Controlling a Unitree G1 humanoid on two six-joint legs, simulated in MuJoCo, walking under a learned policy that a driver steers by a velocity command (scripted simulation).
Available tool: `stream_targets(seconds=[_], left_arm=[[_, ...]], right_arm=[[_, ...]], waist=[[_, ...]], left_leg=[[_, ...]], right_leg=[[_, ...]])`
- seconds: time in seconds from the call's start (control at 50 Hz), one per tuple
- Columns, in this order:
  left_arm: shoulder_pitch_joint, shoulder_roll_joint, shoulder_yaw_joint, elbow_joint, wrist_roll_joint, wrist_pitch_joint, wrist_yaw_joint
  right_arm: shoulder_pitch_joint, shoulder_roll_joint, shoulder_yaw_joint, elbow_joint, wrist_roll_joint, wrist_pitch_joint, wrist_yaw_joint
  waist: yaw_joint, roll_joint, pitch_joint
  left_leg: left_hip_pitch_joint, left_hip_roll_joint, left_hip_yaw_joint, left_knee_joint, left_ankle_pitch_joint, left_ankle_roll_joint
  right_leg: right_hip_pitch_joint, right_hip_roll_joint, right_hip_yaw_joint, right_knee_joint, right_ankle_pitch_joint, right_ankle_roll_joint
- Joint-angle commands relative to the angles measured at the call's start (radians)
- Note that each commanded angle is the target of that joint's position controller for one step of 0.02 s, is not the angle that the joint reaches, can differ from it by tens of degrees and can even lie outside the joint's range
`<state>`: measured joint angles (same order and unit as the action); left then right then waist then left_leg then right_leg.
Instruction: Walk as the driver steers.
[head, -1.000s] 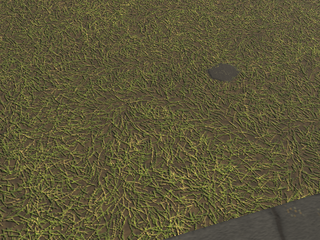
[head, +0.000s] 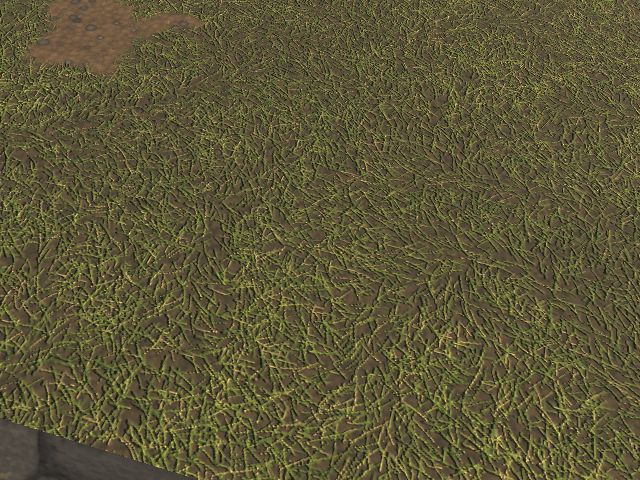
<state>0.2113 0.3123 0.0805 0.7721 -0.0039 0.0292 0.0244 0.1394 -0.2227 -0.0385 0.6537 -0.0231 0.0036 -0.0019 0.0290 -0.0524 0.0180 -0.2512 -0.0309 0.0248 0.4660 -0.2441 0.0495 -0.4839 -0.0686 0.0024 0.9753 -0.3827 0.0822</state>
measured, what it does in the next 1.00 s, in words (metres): steps on the spot, turning right: right foot, then left foot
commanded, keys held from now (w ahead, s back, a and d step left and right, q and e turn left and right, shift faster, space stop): e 0.74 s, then q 0.26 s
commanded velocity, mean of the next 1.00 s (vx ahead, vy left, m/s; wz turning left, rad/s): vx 0.00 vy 0.00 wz -0.35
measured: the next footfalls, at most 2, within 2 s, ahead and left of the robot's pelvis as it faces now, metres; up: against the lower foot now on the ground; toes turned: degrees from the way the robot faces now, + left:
right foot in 0.28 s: -0.01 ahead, -0.13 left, +0.00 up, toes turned -17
left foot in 0.82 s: +0.10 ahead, +0.07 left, +0.00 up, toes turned -31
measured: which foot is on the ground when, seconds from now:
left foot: down 0.00-0.30, up 0.32-0.80, down 0.82-1.00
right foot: up 0.00-0.26, down 0.28-1.00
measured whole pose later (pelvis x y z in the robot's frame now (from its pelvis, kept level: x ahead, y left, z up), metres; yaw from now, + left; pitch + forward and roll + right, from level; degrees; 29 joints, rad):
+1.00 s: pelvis +0.01 -0.01 +0.00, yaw -25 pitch +0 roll +0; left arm 0.15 0.27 0.04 0.66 0.03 0.02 0.02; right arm 0.17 -0.24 -0.03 0.73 0.00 -0.02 0.01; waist 0.00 -0.03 0.03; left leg -0.24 -0.06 -0.09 0.49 -0.25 0.02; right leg -0.23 0.04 0.13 0.49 -0.25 0.02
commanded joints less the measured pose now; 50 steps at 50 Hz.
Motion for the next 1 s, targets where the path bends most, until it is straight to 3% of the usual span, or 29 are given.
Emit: stream_targets(seconds=[0.02, 0.08, 0.18, 0.24, 0.28, 0.3, 0.32, 0.34, 0.36, 0.38, 0.4, 0.42, 0.48, 0.58, 0.7, 0.76, 0.8, 0.82, 0.84, 0.86, 0.88, 0.9, 0.92, 0.94, 1.0], left_arm=[[-0.034, 0.052, -0.002, -0.071, -0.004, -0.007, -0.003], [-0.048, 0.092, 0.006, -0.098, -0.011, -0.001, -0.002], [-0.027, 0.064, 0.004, -0.113, -0.014, 0.003, -0.011], [0.009, 0.052, 0.004, -0.112, -0.017, 0.003, -0.027], [0.053, 0.071, 0.013, -0.106, -0.009, 0.001, -0.031], [0.074, 0.165, 0.038, -0.116, -0.002, -0.002, -0.019], [0.084, 0.259, 0.058, -0.137, 0.009, -0.01, -0.016], [0.111, 0.215, 0.045, -0.148, 0.035, -0.03, -0.022], [0.068, 0.194, 0.038, -0.151, 0.033, -0.046, -0.024], [0.009, 0.179, 0.037, -0.159, 0.013, -0.05, -0.019], [-0.029, 0.153, 0.027, -0.168, -0.006, -0.047, -0.014], [-0.039, 0.143, 0.02, -0.175, -0.012, -0.042, -0.007], [-0.019, 0.146, 0.02, -0.186, -0.003, -0.032, 0.001], [-0.008, 0.174, 0.032, -0.198, -0.006, -0.016, 0.011], [-0.048, 0.183, 0.04, -0.224, -0.005, -0.002, 0.001], [-0.081, 0.171, 0.035, -0.235, -0.01, 0.005, -0.001], [-0.098, 0.126, 0.016, -0.236, -0.017, 0.009, 0.006], [-0.047, 0.074, -0.002, -0.222, 0.0, 0.005, 0.007], [0.036, 0.024, -0.02, -0.206, 0.035, -0.003, 0.003], [0.027, 0.055, -0.01, -0.215, 0.034, -0.009, 0.004], [0.022, 0.095, -0.001, -0.195, 0.039, -0.013, 0.008], [-0.008, 0.09, 0.001, -0.186, 0.039, -0.019, 0.006], [-0.04, 0.075, 0.0, -0.175, 0.038, -0.019, 0.006], [-0.062, 0.081, 0.001, -0.181, 0.037, -0.018, 0.004], [-0.057, 0.087, 0.006, -0.181, 0.026, -0.024, 0.004]], right_arm=[[-0.042, -0.137, -0.033, -0.041, -0.008, -0.018, -0.014], [-0.015, -0.199, -0.056, -0.021, 0.005, 0.0, -0.022], [-0.03, -0.201, -0.065, -0.01, 0.016, 0.016, -0.031], [-0.062, -0.206, -0.072, -0.007, 0.03, 0.026, -0.037], [-0.039, -0.197, -0.075, 0.014, 0.047, 0.032, -0.039], [-0.019, -0.155, -0.068, 0.009, 0.026, 0.027, -0.036], [-0.107, -0.117, -0.051, -0.054, -0.008, 0.018, -0.035], [-0.156, -0.148, -0.061, -0.06, 0.002, 0.01, -0.036], [-0.137, -0.171, -0.07, -0.047, 0.024, 0.012, -0.032], [-0.107, -0.176, -0.076, -0.024, 0.026, 0.014, -0.035], [-0.093, -0.187, -0.08, -0.013, 0.019, 0.018, -0.04], [-0.078, -0.182, -0.081, -0.007, 0.015, 0.019, -0.041], [-0.054, -0.165, -0.077, 0.0, 0.024, 0.014, -0.038], [-0.092, -0.158, -0.071, -0.011, 0.026, 0.002, -0.038], [-0.086, -0.168, -0.073, -0.015, 0.034, -0.024, -0.021], [-0.038, -0.175, -0.074, -0.006, 0.037, -0.039, -0.006], [0.017, -0.158, -0.067, 0.016, 0.028, -0.048, 0.007], [0.007, -0.169, -0.062, 0.007, 0.009, -0.049, 0.009], [-0.038, -0.206, -0.057, -0.019, -0.011, -0.047, 0.006], [-0.072, -0.154, -0.032, -0.007, -0.033, -0.05, 0.01], [-0.114, -0.117, -0.02, -0.02, -0.015, -0.054, 0.016], [-0.113, -0.128, -0.023, -0.011, 0.001, -0.052, 0.017], [-0.093, -0.169, -0.033, -0.007, 0.017, -0.047, 0.014], [-0.072, -0.192, -0.038, -0.005, 0.027, -0.045, 0.009], [-0.044, -0.229, -0.045, -0.02, 0.028, -0.036, 0.003]], waist=[[-0.027, 0.19, -0.089], [-0.055, 0.185, -0.051], [-0.049, 0.159, -0.054], [-0.018, 0.166, -0.088], [0.009, 0.14, -0.095], [-0.015, -0.054, -0.107], [0.003, -0.275, -0.082], [0.058, -0.146, -0.145], [0.023, -0.074, -0.118], [-0.009, -0.021, -0.097], [-0.022, -0.015, -0.083], [-0.032, -0.031, -0.089], [-0.031, -0.042, -0.107], [-0.006, -0.079, -0.082], [-0.001, -0.109, -0.088], [-0.017, -0.117, -0.123], [-0.05, -0.1, -0.141], [-0.028, -0.035, -0.155], [0.044, 0.18, -0.155], [0.069, 0.282, -0.101], [0.057, 0.234, -0.074], [0.044, 0.216, -0.071], [0.021, 0.21, -0.066], [0.004, 0.206, -0.055], [-0.002, 0.181, -0.038]], left_leg=[[0.066, 0.246, -0.115, -0.129, 0.396, 0.164], [0.1, 0.314, -0.184, -0.134, 0.317, 0.207], [0.157, 0.364, -0.19, -0.105, 0.439, 0.218], [0.163, 0.346, -0.124, -0.045, 0.489, 0.178], [0.099, 0.285, -0.041, 0.06, 0.339, 0.082], [-0.077, 0.19, 0.071, 0.278, 0.114, -0.019], [-0.369, 0.013, 0.085, 0.506, -0.375, -0.108], [-0.413, 0.011, -0.06, 0.68, -0.465, -0.109], [-0.43, 0.035, -0.095, 0.735, -0.387, -0.099], [-0.44, 0.049, -0.1, 0.724, -0.296, -0.099], [-0.443, 0.059, -0.107, 0.697, -0.234, -0.107], [-0.402, 0.052, -0.102, 0.703, -0.181, -0.118], [-0.37, 0.028, -0.095, 0.653, -0.11, -0.138], [-0.338, 0.018, -0.114, 0.431, -0.088, -0.158], [-0.211, -0.012, -0.126, 0.264, -0.13, -0.14], [-0.142, -0.009, -0.115, 0.149, -0.111, -0.119], [0.023, 0.015, -0.088, -0.083, 0.122, -0.087], [0.125, 0.104, -0.176, -0.131, 0.26, -0.054], [0.179, 0.264, -0.359, -0.138, 0.493, 0.026], [0.056, 0.35, -0.478, -0.15, 0.493, 0.181], [0.025, 0.314, -0.457, -0.162, 0.37, 0.19], [0.043, 0.239, -0.399, -0.146, 0.269, 0.136], [0.044, 0.184, -0.355, -0.13, 0.202, 0.091], [0.026, 0.169, -0.353, -0.128, 0.172, 0.069], [-0.026, 0.144, -0.356, -0.122, 0.093, 0.049]], right_leg=[[0.089, -0.013, 0.02, -0.141, 0.025, -0.001], [0.044, -0.004, 0.003, -0.153, -0.058, -0.011], [0.026, 0.002, -0.02, -0.157, -0.108, -0.033], [0.117, 0.029, -0.064, -0.3, -0.02, -0.064], [0.254, 0.054, -0.053, -0.531, 0.227, -0.118], [0.399, -0.086, 0.174, -0.602, 0.507, -0.186], [0.486, -0.31, 0.496, -0.612, 0.843, -0.383], [0.485, -0.335, 0.516, -0.631, 0.796, -0.468], [0.47, -0.28, 0.427, -0.625, 0.73, -0.423], [0.453, -0.219, 0.359, -0.616, 0.659, -0.363], [0.443, -0.191, 0.329, -0.617, 0.64, -0.33], [0.416, -0.164, 0.305, -0.619, 0.662, -0.319], [0.423, -0.13, 0.289, -0.623, 0.654, -0.32], [0.412, -0.11, 0.353, -0.619, 0.486, -0.314], [0.346, -0.094, 0.465, -0.579, 0.472, -0.316], [0.378, -0.092, 0.497, -0.525, 0.574, -0.3], [0.332, -0.05, 0.454, -0.482, 0.517, -0.241], [0.278, -0.004, 0.409, -0.447, 0.348, -0.182], [0.2, 0.111, 0.279, -0.319, 0.002, -0.124], [0.178, 0.123, 0.215, -0.323, -0.183, -0.07], [0.214, 0.074, 0.186, -0.331, -0.133, -0.036], [0.231, 0.072, 0.169, -0.424, -0.007, -0.032], [0.268, 0.079, 0.161, -0.49, 0.092, -0.03], [0.295, 0.077, 0.16, -0.519, 0.159, -0.03], [0.315, 0.087, 0.101, -0.477, 0.155, -0.063]])
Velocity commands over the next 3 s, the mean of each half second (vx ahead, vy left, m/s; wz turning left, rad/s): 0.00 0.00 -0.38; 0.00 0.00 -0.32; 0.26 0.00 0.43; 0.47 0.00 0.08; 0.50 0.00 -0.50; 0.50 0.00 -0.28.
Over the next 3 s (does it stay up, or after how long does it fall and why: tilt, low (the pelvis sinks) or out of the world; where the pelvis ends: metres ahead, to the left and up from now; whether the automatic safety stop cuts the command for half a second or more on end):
stays up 0.93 -0.17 -0.01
